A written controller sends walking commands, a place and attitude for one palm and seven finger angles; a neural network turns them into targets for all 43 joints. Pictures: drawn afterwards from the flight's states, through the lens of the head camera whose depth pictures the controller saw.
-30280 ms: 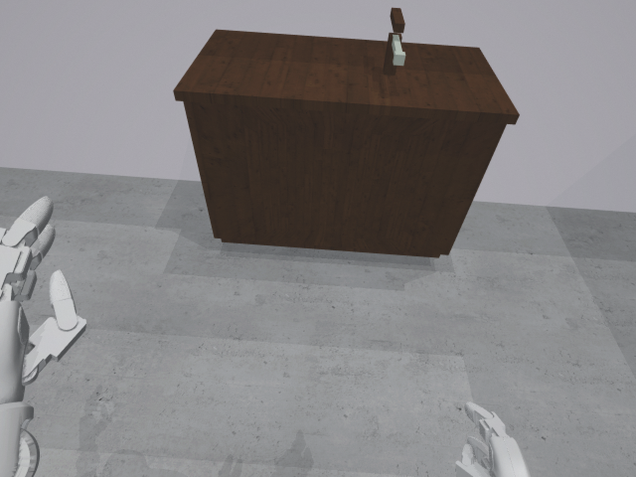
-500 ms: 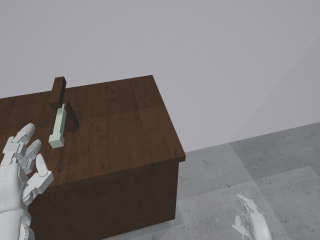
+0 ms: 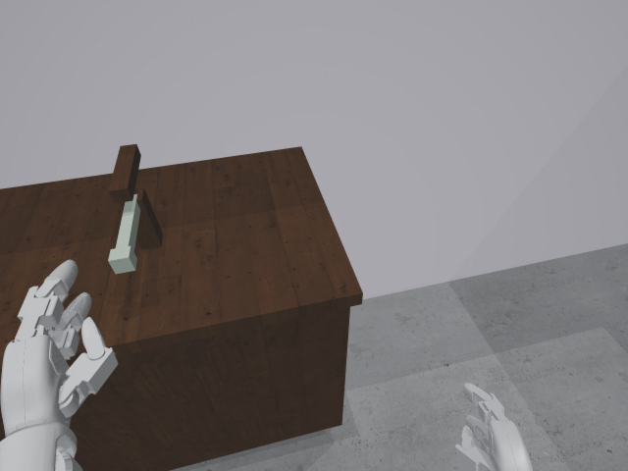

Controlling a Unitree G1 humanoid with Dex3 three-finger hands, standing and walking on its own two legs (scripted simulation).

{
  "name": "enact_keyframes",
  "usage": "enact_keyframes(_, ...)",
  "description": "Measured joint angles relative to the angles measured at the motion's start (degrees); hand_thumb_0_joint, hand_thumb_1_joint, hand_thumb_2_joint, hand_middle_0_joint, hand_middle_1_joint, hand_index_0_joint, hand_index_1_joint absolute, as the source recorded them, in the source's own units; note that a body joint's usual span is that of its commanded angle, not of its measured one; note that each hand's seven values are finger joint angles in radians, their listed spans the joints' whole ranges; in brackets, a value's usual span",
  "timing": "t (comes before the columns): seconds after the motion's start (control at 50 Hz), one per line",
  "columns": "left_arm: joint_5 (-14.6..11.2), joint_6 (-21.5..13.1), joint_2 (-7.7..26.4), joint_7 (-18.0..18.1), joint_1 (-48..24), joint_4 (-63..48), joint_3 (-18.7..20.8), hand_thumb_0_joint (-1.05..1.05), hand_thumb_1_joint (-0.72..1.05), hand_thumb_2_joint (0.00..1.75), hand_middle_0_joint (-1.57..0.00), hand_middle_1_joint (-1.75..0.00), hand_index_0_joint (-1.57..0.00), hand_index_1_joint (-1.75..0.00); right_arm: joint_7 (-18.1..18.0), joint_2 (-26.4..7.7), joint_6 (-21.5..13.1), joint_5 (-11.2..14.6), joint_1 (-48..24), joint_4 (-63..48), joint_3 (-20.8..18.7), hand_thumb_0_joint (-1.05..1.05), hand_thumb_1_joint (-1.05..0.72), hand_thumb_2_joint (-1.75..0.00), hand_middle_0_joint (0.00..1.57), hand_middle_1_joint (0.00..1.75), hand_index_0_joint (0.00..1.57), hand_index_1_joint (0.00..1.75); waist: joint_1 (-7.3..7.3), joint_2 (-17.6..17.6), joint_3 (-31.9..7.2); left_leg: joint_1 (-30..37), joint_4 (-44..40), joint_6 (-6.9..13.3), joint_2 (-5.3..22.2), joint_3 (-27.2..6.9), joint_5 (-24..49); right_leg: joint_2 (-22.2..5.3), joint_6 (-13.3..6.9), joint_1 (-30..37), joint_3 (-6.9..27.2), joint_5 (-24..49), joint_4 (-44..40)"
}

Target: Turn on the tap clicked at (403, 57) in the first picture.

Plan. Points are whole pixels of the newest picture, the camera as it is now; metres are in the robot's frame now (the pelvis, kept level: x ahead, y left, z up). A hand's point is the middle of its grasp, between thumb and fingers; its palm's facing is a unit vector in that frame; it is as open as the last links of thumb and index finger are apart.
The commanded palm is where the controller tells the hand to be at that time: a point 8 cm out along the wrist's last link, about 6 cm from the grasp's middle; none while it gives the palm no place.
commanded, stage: turn the palm inward beside the body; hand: left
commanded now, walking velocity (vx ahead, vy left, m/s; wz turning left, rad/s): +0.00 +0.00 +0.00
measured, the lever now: (123, 260) +0.36 +0.33 +0.08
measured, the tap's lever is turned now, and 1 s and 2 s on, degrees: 0 0 0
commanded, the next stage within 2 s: reach beside the lever's end, fingers flat in 0.42 s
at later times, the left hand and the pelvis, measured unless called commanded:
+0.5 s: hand (141, 331) +0.21 +0.21 +0.14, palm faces +0.48 -0.87 -0.13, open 7.4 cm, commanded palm +0.16 +0.25 +0.15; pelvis +0.03 -0.02 +0.00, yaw +0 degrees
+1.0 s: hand (138, 313) +0.24 +0.23 +0.13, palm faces +0.49 -0.86 -0.13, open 7.4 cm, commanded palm +0.19 +0.28 +0.13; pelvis +0.01 -0.02 +0.00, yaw +0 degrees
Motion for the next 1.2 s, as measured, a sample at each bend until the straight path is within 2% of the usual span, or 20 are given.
enact_keyframes(0.24, -1.0, 1.3, -0.5, -1.3, 0.1, 0.1, -0.1, 0.01, 0.90, 0.90, -0.21, -0.30, -0.21, -0.30, 0.1, -0.3, -1.2, -0.1, 0.3, -0.4, -0.1, 0.02, -0.90, -0.90, 0.20, 0.30, 0.21, 0.30, 0.12, 0.0, -1.2, 0.3, -0.5, -0.6, 0.3, -0.2, -1.0, 0.4, -0.7, 0.3, -0.1, -0.9, -0.7)
enact_keyframes(0.42, -0.7, 0.1, -1.3, -0.8, -0.1, 0.5, 0.7, 0.02, 0.90, 0.90, -0.21, -0.30, -0.21, -0.30, 0.6, -0.9, -0.9, -0.2, 0.6, -1.0, -0.9, 0.01, -0.90, -0.90, 0.20, 0.30, 0.21, 0.30, 0.20, -0.3, -2.0, 0.7, -0.8, -1.0, 0.3, -0.1, -1.7, 0.4, -1.0, 0.6, 0.1, -1.7, -0.7)
enact_keyframes(0.58, -0.8, 0.8, -1.3, -1.7, -0.1, 1.1, 0.2, 0.01, 0.90, 0.90, -0.21, -0.30, -0.21, -0.30, 0.0, -0.8, -0.2, 0.1, 0.9, -0.8, -0.9, 0.01, -0.90, -0.90, 0.20, 0.30, 0.20, 0.30, 0.17, -0.3, -1.9, 1.8, -1.9, -1.3, 0.4, 0.0, -1.2, 0.5, -1.3, 1.4, 0.2, -1.5, -1.3)
enact_keyframes(0.68, -1.0, 0.8, -0.5, -1.2, -1.8, 3.8, 1.6, 0.01, 0.90, 0.90, -0.21, -0.30, -0.21, -0.30, -0.3, -0.5, 0.3, 0.1, 0.7, -0.3, -0.9, 0.01, -0.90, -0.90, 0.20, 0.30, 0.20, 0.30, 0.01, -0.4, -1.4, 1.7, -2.1, -1.6, 0.7, -0.3, -0.8, 0.8, -1.6, 1.3, 0.0, -1.0, -1.5)
enact_keyframes(0.84, -1.3, -1.5, 0.1, -1.2, -7.8, 9.7, 3.9, 0.02, 0.90, 0.90, -0.21, -0.30, -0.21, -0.30, -0.6, -0.7, -0.1, 0.3, 0.1, 1.6, -0.9, 0.01, -0.90, -0.90, 0.20, 0.30, 0.21, 0.30, -0.49, 0.1, -0.4, 0.5, -1.6, -1.6, 1.0, -0.8, -0.3, 1.1, -1.7, 0.5, -0.6, -0.4, -1.5)
enact_keyframes(0.96, -1.6, -0.8, 0.6, -2.0, -11.0, 13.3, 3.8, 0.01, 0.90, 0.90, -0.21, -0.30, -0.21, -0.30, -0.9, -0.8, 0.3, 0.5, -0.2, 2.1, -0.9, 0.01, -0.90, -0.90, 0.20, 0.30, 0.21, 0.30, -1.08, 0.4, -0.3, 0.4, -2.1, -1.5, 0.9, -0.4, 0.0, 1.0, -1.5, 0.1, -0.2, -0.1, -1.8)
enact_keyframes(1.06, -1.7, -0.5, 1.0, -1.7, -12.1, 15.6, 5.1, 0.01, 0.90, 0.90, -0.21, -0.30, -0.21, -0.30, -0.8, -0.6, 1.0, 0.4, 0.1, 2.0, -1.1, 0.01, -0.90, -0.90, 0.20, 0.30, 0.21, 0.30, -1.36, -0.2, -0.8, 0.6, -2.8, -1.3, 0.9, 0.3, 0.1, 0.9, -1.3, -0.1, 0.5, 0.0, -2.1)
enact_keyframes(1.2, -1.4, -2.8, 1.0, -1.8, -12.2, 17.7, 7.0, 0.02, 0.90, 0.90, -0.20, -0.29, -0.20, -0.29, -0.5, -1.0, 1.1, 0.2, 0.4, 1.7, -1.5, 0.01, -0.90, -0.90, 0.20, 0.30, 0.20, 0.30, -1.37, -0.8, -0.7, 0.5, -2.6, -0.9, 0.6, 0.6, -0.4, 0.6, -0.9, 0.0, 0.8, -0.2, -2.2)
